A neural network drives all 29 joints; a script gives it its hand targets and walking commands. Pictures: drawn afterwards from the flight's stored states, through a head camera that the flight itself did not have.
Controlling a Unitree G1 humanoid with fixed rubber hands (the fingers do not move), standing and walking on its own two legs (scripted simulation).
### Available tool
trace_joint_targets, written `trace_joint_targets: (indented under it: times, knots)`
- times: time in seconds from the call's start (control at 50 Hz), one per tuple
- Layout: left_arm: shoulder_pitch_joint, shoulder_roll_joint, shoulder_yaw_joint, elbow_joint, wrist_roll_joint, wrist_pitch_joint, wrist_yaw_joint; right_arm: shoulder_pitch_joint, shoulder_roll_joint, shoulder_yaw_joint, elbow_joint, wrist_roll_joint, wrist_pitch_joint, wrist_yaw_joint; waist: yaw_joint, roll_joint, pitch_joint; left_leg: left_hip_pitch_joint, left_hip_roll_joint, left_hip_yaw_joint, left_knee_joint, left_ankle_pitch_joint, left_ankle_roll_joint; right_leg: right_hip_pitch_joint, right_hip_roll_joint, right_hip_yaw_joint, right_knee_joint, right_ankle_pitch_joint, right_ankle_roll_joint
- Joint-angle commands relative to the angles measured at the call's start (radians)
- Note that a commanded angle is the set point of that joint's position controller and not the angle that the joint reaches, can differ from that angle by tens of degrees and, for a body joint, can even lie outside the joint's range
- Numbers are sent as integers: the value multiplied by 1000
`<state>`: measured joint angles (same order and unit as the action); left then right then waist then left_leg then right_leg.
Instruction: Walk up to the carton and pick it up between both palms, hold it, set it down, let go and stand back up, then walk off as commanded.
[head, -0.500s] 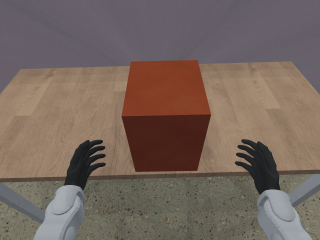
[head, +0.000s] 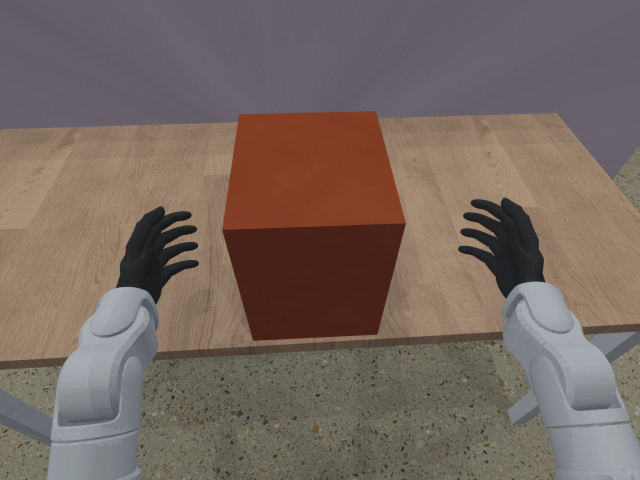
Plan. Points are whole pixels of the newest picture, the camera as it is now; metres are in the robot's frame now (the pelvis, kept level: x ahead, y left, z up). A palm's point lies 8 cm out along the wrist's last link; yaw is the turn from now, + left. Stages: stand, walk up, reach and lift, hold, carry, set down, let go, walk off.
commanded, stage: reach and lift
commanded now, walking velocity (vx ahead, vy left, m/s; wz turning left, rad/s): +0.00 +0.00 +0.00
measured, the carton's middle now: (312, 230) +0.44 +0.05 +0.04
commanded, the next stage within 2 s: none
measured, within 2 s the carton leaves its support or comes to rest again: neither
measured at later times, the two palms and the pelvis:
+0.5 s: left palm (154, 195) +0.38 +0.22 +0.17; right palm (493, 193) +0.39 -0.16 +0.16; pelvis -0.01 +0.00 +0.00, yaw +0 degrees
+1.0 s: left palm (152, 154) +0.43 +0.24 +0.19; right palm (476, 149) +0.45 -0.15 +0.18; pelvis +0.01 +0.00 +0.00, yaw +2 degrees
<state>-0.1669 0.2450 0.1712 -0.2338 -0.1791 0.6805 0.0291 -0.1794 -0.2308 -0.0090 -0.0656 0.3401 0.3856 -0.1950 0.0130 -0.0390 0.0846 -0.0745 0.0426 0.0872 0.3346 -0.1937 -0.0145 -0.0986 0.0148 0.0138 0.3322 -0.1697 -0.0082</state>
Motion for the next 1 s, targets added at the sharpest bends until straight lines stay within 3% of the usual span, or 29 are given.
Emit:
trace_joint_targets:
  times: [0.0, 0.04, 0.08, 0.12, 0.14, 0.2, 0.22, 0.24, 0.28, 0.3, 0.38, 0.44, 0.48, 0.5, 0.6, 0.62, 0.68, 0.7, 0.72, 0.74, 0.76, 0.78, 0.8, 0.84, 0.88, 0.9, 0.92, 0.96, 0.98]
  knots:
    - [-435, 131, 46, -123, 2, 5, 11, -412, -154, -68, -123, 18, -28, -5, -11, 89, -357, 67, -55, -3, -29, 247, -10, 50, 29, 7, -30, 219, 14]
    - [-450, 129, 56, -147, 10, 15, 19, -417, -136, -35, -112, 40, -20, -9, -15, 90, -406, 93, -63, 2, -8, 339, -16, 77, 39, 10, -18, 317, 22]
    - [-528, 150, 59, -74, 10, 21, 17, -505, -161, -49, -79, 36, -17, -7, -8, 57, -403, 59, -61, 7, -21, 264, -5, 53, 38, 8, -23, 234, 22]
    - [-573, 161, 56, -64, 6, 31, 23, -525, -187, -42, -53, 47, -14, -12, -19, 61, -442, 68, -66, 5, -6, 315, -4, 85, 43, 2, -4, 307, 19]
    - [-599, 155, 60, -57, -9, 31, 21, -572, -182, -31, -59, 52, -14, -9, -4, 33, -458, 72, -57, 0, -8, 312, -4, 87, 47, -3, -9, 288, 20]
    - [-682, 179, 66, 129, 14, 54, 16, -664, -213, -49, 51, 42, 9, -14, -26, 22, -439, 29, -59, 5, -26, 203, 14, 68, 33, 3, -24, 217, 23]
    - [-779, 197, 72, 178, 2, 45, 19, -746, -204, -30, 81, 55, 10, -5, 3, 21, -429, -20, -57, 7, -45, 133, 24, 62, 25, 2, -26, 120, 22]
    - [-780, 199, 49, 128, -11, 33, 29, -756, -202, -43, 79, 60, 8, 0, -4, 24, -474, -21, -46, -6, -32, 158, 18, 76, 29, 0, -10, 158, 18]
    - [-864, 222, 45, 192, -13, 17, 39, -803, -200, -39, 148, 53, 15, 6, -7, 31, -472, -32, -50, -1, -44, 101, 20, 57, 24, -1, -15, 92, 21]
    - [-868, 198, 20, 115, -35, 9, 53, -801, -218, -88, 156, 45, 2, 13, -42, 86, -560, 8, -42, -17, -29, 136, 3, 49, 41, -13, 2, 150, 4]
    - [-880, 240, 32, 149, -12, 5, 60, -851, -220, -41, 165, 66, -9, 14, 7, 84, -690, 80, -47, -15, 35, 333, -13, 60, 52, -12, 19, 279, 6]
    - [-996, 242, 21, 240, 3, 30, 61, -964, -256, -54, 267, 69, -8, 9, -12, 115, -687, 96, -49, -22, 48, 353, -27, 21, 56, -28, 8, 276, 5]
    - [-1024, 271, 13, 291, -13, 18, 51, -1018, -248, -50, 322, 75, -5, 15, -17, 88, -648, 35, -49, -27, 37, 296, -17, 33, 39, -11, -2, 253, 13]
    - [-1032, 254, 7, 300, -7, 21, 51, -989, -249, -56, 377, 64, -1, 10, -29, 113, -636, 40, -57, -25, 41, 333, -24, 44, 39, -15, 7, 290, 15]
    - [-1037, 258, 2, 332, -5, 0, 46, -1057, -246, -16, 369, 104, -20, 12, -8, 102, -691, 83, -56, -27, 74, 493, -35, 82, 46, -17, 30, 502, 32]
    - [-1121, 281, 14, 350, 16, -1, 45, -1131, -256, -33, 387, 99, -19, 6, -17, 105, -702, 74, -60, -29, 72, 473, -39, 81, 44, -18, 21, 484, 31]
    - [-1083, 280, 13, 392, 6, -3, 31, -1107, -265, -30, 456, 82, -9, 3, -35, 67, -688, 77, -57, -30, 66, 484, -34, 113, 39, -19, 17, 534, 42]
    - [-1169, 296, -1, 454, -13, -24, 32, -1196, -269, -32, 486, 86, -11, 10, -27, 71, -671, 46, -56, -32, 53, 408, -32, 64, 38, -24, 6, 431, 38]
    - [-1199, 308, -9, 390, -24, -37, 36, -1194, -269, -41, 464, 87, -17, 9, -35, 85, -728, 49, -61, -27, 62, 423, -34, 100, 33, -19, 13, 477, 41]
    - [-1210, 290, -33, 439, -34, -43, 34, -1201, -277, -45, 491, 75, -16, 12, -52, 113, -707, 57, -56, -32, 62, 429, -44, 65, 35, -26, 13, 477, 38]
    - [-1224, 327, -13, 436, -38, -55, 42, -1224, -262, -28, 474, 80, -17, 16, -20, 68, -728, 49, -51, -31, 63, 428, -32, 79, 38, -22, 19, 476, 39]
    - [-1246, 305, -39, 483, -39, -66, 40, -1234, -278, -66, 571, 71, -24, 15, -68, 94, -725, 65, -50, -41, 59, 410, -36, 49, 45, -35, 15, 469, 34]
    - [-1210, 294, -50, 476, -54, -70, 42, -1217, -256, -22, 501, 97, -26, 19, -35, 97, -758, 67, -55, -32, 77, 490, -40, 81, 45, -27, 24, 529, 37]
    - [-1170, 294, -47, 492, -52, -77, 39, -1189, -249, -12, 518, 92, -28, 21, -26, 98, -795, 93, -56, -38, 94, 519, -43, 100, 42, -24, 25, 576, 35]
    - [-1183, 289, -36, 530, -30, -87, 34, -1173, -240, -20, 576, 73, -36, 18, -44, 107, -792, 86, -61, -40, 92, 547, -55, 108, 45, -34, 26, 600, 39]
    - [-1194, 290, -41, 574, -29, -98, 25, -1215, -228, -4, 591, 89, -38, 28, -24, 109, -797, 60, -63, -43, 95, 525, -44, 87, 40, -26, 22, 567, 38]
    - [-1247, 294, -24, 694, -22, -121, 17, -1222, -227, -11, 715, 56, -29, 30, -33, 92, -686, 22, -63, -43, 74, 440, -35, 46, 30, -30, 16, 495, 45]
    - [-1128, 256, -57, 656, 19, -130, 12, -1143, -226, -37, 707, 53, -60, 26, -46, 125, -715, 64, -63, -46, 73, 481, -49, 78, 32, -32, 5, 539, 32]
    - [-1104, 242, -40, 651, 12, -155, 9, -1124, -194, 7, 681, 58, -75, 27, -27, 100, -730, 49, -67, -43, 80, 504, -44, 119, 32, -27, 17, 568, 41]
